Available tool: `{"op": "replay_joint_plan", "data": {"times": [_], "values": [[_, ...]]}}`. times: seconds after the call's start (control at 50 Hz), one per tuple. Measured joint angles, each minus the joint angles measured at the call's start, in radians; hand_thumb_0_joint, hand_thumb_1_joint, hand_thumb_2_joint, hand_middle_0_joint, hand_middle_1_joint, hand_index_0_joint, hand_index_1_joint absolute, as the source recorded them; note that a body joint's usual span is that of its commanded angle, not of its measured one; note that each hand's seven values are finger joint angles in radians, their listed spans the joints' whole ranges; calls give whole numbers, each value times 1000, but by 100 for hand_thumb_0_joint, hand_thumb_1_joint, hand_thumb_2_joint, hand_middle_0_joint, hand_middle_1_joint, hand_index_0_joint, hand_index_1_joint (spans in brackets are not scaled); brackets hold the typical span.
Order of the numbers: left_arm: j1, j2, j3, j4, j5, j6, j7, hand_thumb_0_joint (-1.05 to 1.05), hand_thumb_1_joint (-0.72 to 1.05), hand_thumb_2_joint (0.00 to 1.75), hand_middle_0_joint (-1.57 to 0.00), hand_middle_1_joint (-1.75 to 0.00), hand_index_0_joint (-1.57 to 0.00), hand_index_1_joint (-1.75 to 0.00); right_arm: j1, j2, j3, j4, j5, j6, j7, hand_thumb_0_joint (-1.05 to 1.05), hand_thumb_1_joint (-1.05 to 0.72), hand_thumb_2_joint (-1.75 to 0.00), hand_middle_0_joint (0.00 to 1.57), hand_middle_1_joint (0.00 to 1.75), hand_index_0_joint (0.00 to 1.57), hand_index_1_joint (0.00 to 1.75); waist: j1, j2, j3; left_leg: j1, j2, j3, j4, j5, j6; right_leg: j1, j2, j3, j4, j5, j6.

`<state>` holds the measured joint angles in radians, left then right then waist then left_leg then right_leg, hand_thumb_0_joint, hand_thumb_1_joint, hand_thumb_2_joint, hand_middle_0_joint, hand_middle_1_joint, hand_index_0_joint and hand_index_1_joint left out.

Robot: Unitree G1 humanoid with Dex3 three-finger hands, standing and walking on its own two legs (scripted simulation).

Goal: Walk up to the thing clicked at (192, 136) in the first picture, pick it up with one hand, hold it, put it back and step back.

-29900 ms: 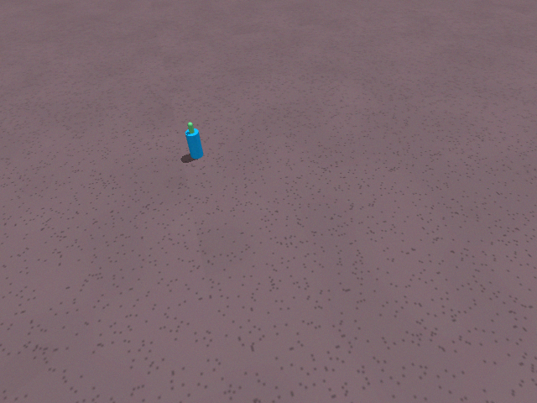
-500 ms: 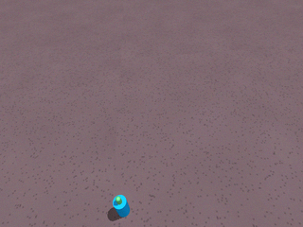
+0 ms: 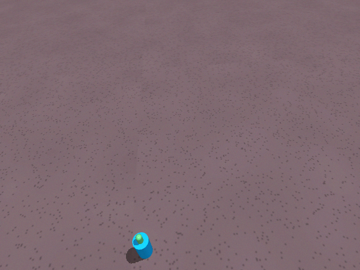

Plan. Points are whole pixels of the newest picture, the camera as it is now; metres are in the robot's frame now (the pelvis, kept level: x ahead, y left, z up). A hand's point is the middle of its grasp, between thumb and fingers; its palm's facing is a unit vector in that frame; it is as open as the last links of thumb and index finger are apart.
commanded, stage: step back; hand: left
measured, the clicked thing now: (142, 244) +0.38 +0.23 -0.67
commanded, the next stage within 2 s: none
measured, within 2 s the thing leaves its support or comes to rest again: neither
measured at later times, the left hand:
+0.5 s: hand out of the picture +0.06 +0.30 -0.19, palm faces +0.01 -0.93 -0.38, open 7.4 cm
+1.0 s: hand out of the picture -0.07 +0.30 -0.16, palm faces -0.03 -0.92 -0.40, open 7.4 cm
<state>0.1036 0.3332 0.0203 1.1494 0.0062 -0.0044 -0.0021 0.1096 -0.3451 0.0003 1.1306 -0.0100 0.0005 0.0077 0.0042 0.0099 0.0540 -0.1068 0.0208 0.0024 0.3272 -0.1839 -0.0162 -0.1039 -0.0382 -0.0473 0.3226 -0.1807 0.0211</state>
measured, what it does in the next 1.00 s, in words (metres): walks backwards: left foot, then right foot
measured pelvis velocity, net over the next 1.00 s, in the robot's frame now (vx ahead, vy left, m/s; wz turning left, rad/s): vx -0.18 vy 0.05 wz -0.04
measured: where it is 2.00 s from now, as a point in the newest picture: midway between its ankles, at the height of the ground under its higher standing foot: outside the picture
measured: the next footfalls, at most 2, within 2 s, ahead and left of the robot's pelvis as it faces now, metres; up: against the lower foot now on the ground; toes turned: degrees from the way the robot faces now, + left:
left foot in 0.46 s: -0.06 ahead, +0.14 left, +0.00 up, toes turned +1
right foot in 0.82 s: -0.11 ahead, -0.08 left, +0.00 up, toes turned +1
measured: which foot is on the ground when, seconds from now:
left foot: down 0.00-0.26, up 0.28-0.44, down 0.46-0.84, up 0.86-1.00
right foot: down 0.00-0.46, up 0.48-0.80, down 0.82-1.00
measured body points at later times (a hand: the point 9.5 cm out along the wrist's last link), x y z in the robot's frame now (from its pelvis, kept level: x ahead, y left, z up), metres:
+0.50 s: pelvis -0.09 +0.04 -0.04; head -0.01 +0.05 +0.40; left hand +0.06 +0.35 -0.16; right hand -0.02 -0.29 -0.15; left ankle -0.10 +0.14 -0.75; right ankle -0.01 -0.13 -0.74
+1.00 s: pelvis -0.18 +0.05 -0.02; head -0.12 +0.03 +0.42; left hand -0.07 +0.35 -0.13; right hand -0.08 -0.27 -0.15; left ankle -0.20 +0.17 -0.68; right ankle -0.15 -0.08 -0.75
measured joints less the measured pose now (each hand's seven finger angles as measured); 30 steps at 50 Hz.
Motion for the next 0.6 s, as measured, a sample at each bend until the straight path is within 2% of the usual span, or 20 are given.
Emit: {"op": "replay_joint_plan", "data": {"times": [0.08, 0.22, 0.26, 0.32, 0.36, 0.4, 0.44, 0.46, 0.48, 0.52, 0.54, 0.56, 0.6], "values": [[-16, 17, 25, -54, -15, 11, 4, 1, 90, 90, -21, -30, -21, -30, -24, -15, -19, -47, 17, 18, 10, 1, -91, -90, 20, 30, 20, 30, -9, 0, 51, -77, -1, -8, 95, -27, 5, -72, -2, -4, 90, -27, -5], [-48, 55, 39, -142, -7, 37, 8, 1, 90, 90, -20, -30, -21, -30, -48, -52, -51, -128, 18, 49, 15, 1, -91, -90, 20, 30, 20, 30, -15, 0, 112, -202, -7, -13, 248, -64, 14, -202, -11, -4, 259, -74, -19], [-53, 57, 41, -163, -2, 39, 5, 1, 90, 90, -20, -30, -20, -30, -49, -64, -57, -148, 18, 57, 16, 1, -91, -90, 20, 30, 20, 30, -19, 10, 121, -243, -6, -22, 306, -82, 33, -232, -10, -11, 299, -85, -22], [-61, 53, 42, -191, 13, 39, 5, 1, 90, 90, -20, -30, -21, -30, -44, -76, -66, -171, 14, 68, 19, 1, -91, -90, 20, 30, 20, 30, -17, 4, 136, -311, -55, -45, 527, -239, 55, -264, -29, -3, 345, -93, -21], [-67, 50, 41, -205, 23, 42, 9, 1, 90, 90, -21, -30, -21, -30, -25, -77, -70, -189, 19, 69, 23, 1, -91, -90, 20, 30, 20, 30, -17, -5, 137, -324, -76, -49, 641, -292, 59, -280, -43, 3, 351, -85, -19], [-76, 49, 41, -220, 31, 46, 14, 1, 90, 90, -21, -30, -21, -30, 4, -73, -70, -200, 21, 63, 25, 1, -91, -90, 20, 30, 20, 30, -21, -16, 126, -292, -69, -37, 619, -305, 58, -300, -57, 5, 356, -76, -6], [-84, 52, 40, -241, 29, 49, 15, 1, 90, 90, -21, -30, -21, -30, 37, -69, -67, -199, 12, 53, 25, 1, -91, -90, 20, 30, 20, 30, -28, -26, 113, -224, -51, -22, 474, -256, 52, -327, -70, 2, 378, -77, 9], [-88, 56, 39, -254, 24, 52, 14, 1, 90, 90, -21, -30, -21, -30, 52, -66, -67, -196, 2, 47, 23, 1, -91, -90, 20, 30, 20, 30, -31, -34, 109, -193, -51, -19, 399, -233, 43, -346, -79, 3, 403, -85, 11], [-97, 62, 41, -265, 17, 56, 16, 1, 90, 90, -21, -30, -21, -30, 59, -54, -68, -190, -12, 44, 19, 1, -91, -90, 20, 30, 20, 30, -28, -54, 120, -192, -63, -10, 397, -236, 42, -363, -78, 32, 438, -109, -4], [-102, 63, 47, -271, 12, 62, 26, 1, 90, 90, -21, -30, -21, -30, 71, -36, -59, -183, -21, 44, 20, 1, -91, -90, 20, 30, 20, 30, -30, -58, 135, -204, -57, -12, 413, -231, 51, -388, 7, 128, 555, -288, -26], [-101, 64, 49, -269, 10, 65, 31, 1, 90, 90, -21, -30, -21, -30, 77, -27, -55, -181, -23, 43, 19, 1, -91, -90, 20, 30, 20, 30, -37, -55, 137, -206, -51, -19, 403, -218, 54, -399, 55, 165, 630, -340, -34], [-97, 66, 49, -268, 6, 67, 34, 1, 90, 90, -20, -30, -21, -30, 81, -18, -51, -181, -26, 43, 14, 1, -91, -90, 20, 30, 20, 30, -39, -56, 137, -203, -47, -20, 383, -202, 55, -408, 92, 188, 700, -359, -41], [-80, 66, 50, -269, -3, 64, 36, 1, 90, 90, -20, -30, -21, -30, 87, -7, -45, -187, -27, 43, 2, 1, -91, -90, 20, 30, 20, 30, -36, -56, 135, -200, -38, -13, 343, -171, 59, -418, 132, 196, 794, -349, -44]]}}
